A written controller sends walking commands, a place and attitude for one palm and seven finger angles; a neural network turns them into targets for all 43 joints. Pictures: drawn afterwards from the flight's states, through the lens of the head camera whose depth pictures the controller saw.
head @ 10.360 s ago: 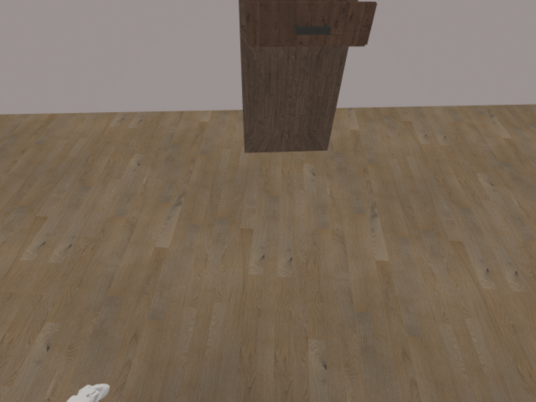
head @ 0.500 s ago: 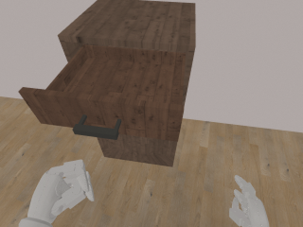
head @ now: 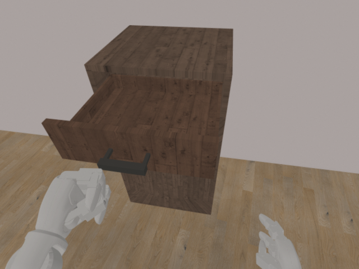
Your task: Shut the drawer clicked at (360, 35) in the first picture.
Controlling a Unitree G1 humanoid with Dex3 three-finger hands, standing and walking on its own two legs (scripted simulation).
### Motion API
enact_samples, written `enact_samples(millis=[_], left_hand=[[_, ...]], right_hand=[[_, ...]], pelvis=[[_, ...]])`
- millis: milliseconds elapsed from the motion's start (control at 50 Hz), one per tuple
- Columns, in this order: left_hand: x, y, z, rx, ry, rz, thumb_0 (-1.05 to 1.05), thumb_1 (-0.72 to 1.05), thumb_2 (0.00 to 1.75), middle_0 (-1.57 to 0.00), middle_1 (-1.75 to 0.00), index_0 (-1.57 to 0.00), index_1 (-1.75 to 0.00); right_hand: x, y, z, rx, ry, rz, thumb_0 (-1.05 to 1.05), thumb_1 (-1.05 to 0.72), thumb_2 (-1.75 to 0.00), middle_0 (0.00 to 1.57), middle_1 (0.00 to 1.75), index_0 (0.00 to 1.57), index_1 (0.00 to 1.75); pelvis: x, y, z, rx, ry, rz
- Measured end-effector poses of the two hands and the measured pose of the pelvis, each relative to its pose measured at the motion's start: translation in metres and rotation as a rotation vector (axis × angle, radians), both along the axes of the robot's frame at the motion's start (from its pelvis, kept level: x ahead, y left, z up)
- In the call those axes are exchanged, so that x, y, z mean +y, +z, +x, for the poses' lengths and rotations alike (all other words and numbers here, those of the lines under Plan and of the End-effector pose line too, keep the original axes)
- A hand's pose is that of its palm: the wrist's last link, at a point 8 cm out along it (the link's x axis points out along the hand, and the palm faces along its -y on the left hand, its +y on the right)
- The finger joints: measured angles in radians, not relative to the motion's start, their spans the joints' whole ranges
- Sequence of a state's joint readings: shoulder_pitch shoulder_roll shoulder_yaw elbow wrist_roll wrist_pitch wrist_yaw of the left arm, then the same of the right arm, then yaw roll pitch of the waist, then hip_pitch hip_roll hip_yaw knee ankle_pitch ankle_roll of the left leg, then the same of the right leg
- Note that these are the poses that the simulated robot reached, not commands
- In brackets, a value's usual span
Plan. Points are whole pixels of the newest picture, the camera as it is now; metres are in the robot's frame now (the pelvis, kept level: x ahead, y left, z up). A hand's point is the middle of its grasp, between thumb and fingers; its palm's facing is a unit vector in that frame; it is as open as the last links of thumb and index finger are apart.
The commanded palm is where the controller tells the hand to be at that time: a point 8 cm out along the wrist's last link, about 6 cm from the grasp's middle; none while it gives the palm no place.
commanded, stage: raise the hand and make a fist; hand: left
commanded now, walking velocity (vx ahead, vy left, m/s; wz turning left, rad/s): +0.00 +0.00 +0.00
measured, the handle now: (125, 160) +0.36 +0.18 +0.06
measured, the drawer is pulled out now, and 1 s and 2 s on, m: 0.28 0.28 0.28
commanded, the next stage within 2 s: bring the fist close to the handle in 0.28 s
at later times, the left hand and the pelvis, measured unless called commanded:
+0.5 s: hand (100, 207) +0.19 +0.16 +0.13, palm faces -0.01 -0.99 -0.11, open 3.3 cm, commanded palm +0.16 +0.22 +0.14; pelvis +0.01 -0.04 +0.00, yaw +0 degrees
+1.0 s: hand (115, 201) +0.22 +0.16 +0.09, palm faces -0.06 -1.00 -0.04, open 3.3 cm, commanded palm +0.20 +0.21 +0.09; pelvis +0.01 -0.01 +0.00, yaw +0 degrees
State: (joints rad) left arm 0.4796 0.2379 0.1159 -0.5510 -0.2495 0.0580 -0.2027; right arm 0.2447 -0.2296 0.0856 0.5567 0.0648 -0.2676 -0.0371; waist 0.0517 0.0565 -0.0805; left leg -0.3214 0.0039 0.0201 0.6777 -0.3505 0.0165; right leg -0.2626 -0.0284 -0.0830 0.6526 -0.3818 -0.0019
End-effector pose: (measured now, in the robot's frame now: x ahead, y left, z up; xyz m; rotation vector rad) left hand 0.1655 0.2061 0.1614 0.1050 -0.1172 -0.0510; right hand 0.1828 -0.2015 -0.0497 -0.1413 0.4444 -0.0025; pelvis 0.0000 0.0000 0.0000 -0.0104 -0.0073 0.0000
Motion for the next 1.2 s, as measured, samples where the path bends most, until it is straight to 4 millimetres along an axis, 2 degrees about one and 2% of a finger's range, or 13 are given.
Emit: enact_samples(millis=[120, 320, 480, 600, 720, 920, 1080, 1200], left_hand=[[-0.003, -0.020, 0.005, 0.131, -0.004, 0.011, 0.02, 0.90, 0.90, -1.40, -1.60, -1.40, -1.60], [0.011, -0.003, 0.000, 0.029, 0.079, 0.037, 0.02, 0.90, 0.90, -1.40, -1.60, -1.40, -1.60], [0.012, -0.021, 0.003, 0.114, 0.046, 0.012, 0.02, 0.90, 0.90, -1.40, -1.60, -1.40, -1.60], [0.016, -0.031, 0.010, 0.099, 0.061, -0.015, 0.02, 0.90, 0.90, -1.40, -1.60, -1.40, -1.60], [0.012, -0.042, 0.023, 0.104, 0.024, -0.028, 0.02, 0.90, 0.90, -1.40, -1.60, -1.40, -1.60], [0.012, -0.062, 0.037, 0.123, 0.008, -0.052, 0.02, 0.90, 0.90, -1.40, -1.60, -1.40, -1.60], [0.000, -0.077, 0.046, 0.128, -0.030, -0.063, 0.02, 0.90, 0.90, -1.40, -1.60, -1.40, -1.60], [-0.001, -0.088, 0.055, 0.134, -0.023, -0.056, 0.02, 0.90, 0.90, -1.40, -1.60, -1.40, -1.60]], right_hand=[[-0.026, -0.002, -0.008, 0.024, -0.063, -0.013, 0.02, -0.90, -0.90, 0.21, 0.30, 0.20, 0.30], [-0.058, -0.001, -0.002, -0.016, -0.080, -0.038, 0.02, -0.90, -0.90, 0.20, 0.30, 0.20, 0.30], [-0.069, 0.005, 0.009, -0.063, -0.089, -0.042, 0.02, -0.90, -0.90, 0.20, 0.30, 0.20, 0.30], [-0.069, 0.004, 0.010, -0.051, -0.073, -0.065, 0.02, -0.90, -0.90, 0.20, 0.30, 0.20, 0.30], [-0.063, -0.001, 0.003, -0.017, -0.078, -0.071, 0.02, -0.90, -0.90, 0.21, 0.30, 0.20, 0.30], [-0.046, -0.012, -0.014, 0.057, -0.098, -0.071, 0.02, -0.90, -0.90, 0.21, 0.30, 0.20, 0.30], [-0.031, -0.021, -0.022, 0.103, -0.089, -0.067, 0.02, -0.90, -0.90, 0.21, 0.30, 0.20, 0.30], [-0.025, -0.029, -0.028, 0.142, -0.086, -0.064, 0.02, -0.90, -0.90, 0.21, 0.30, 0.20, 0.30]], pelvis=[[-0.013, 0.002, 0.002, 0.003, -0.008, 0.011], [-0.033, 0.003, 0.008, -0.001, 0.002, 0.009], [-0.040, 0.003, 0.010, 0.005, 0.001, 0.011], [-0.040, 0.003, 0.010, 0.012, 0.005, 0.011], [-0.032, 0.002, 0.010, 0.026, 0.003, 0.011], [-0.015, 0.000, 0.008, 0.049, -0.008, 0.009], [-0.003, -0.005, 0.004, 0.070, -0.008, 0.005], [0.001, -0.009, 0.000, 0.089, -0.010, 0.005]])
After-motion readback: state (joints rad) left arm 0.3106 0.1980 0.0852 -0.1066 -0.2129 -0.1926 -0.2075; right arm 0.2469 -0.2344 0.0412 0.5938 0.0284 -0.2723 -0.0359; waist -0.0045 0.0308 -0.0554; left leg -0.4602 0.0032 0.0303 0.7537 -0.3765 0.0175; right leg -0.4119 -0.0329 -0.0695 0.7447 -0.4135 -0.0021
